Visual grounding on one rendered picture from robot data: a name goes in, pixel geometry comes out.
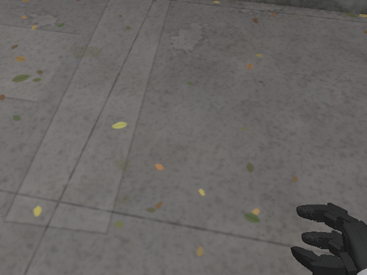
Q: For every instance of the robot right hand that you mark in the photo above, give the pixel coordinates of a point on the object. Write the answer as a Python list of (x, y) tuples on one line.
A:
[(349, 248)]

